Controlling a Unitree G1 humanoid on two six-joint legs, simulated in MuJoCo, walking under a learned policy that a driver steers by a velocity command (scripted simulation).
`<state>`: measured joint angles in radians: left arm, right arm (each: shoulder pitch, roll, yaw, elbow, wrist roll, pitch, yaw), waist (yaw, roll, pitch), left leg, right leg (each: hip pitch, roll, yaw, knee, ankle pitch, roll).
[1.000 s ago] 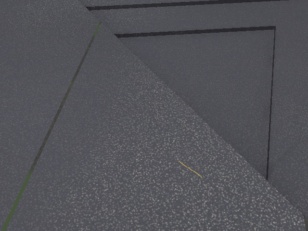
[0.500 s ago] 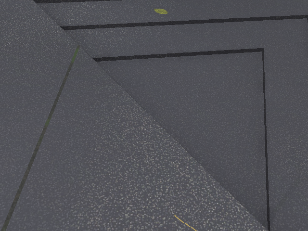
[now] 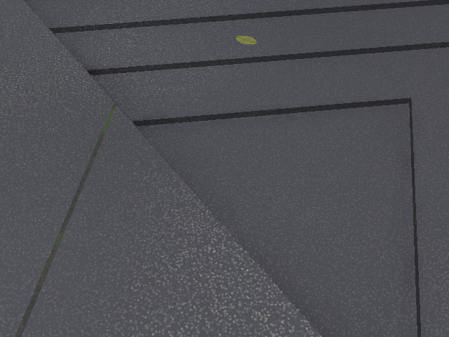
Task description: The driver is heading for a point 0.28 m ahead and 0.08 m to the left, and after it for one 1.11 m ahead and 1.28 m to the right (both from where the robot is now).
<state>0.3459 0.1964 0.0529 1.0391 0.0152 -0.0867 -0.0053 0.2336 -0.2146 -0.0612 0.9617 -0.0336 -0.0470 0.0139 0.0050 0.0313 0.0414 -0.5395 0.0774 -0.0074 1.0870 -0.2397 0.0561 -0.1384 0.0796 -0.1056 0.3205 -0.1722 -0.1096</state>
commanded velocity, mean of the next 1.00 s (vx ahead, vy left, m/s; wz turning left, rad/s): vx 0.50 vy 0.00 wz -0.39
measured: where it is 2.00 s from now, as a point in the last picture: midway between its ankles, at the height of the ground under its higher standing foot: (305, 231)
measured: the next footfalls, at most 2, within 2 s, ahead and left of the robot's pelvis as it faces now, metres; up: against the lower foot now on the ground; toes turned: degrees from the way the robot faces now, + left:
left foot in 0.34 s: +0.34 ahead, +0.12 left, +0.00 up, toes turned -1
right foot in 0.84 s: +0.49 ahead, -0.09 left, +0.00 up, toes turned -23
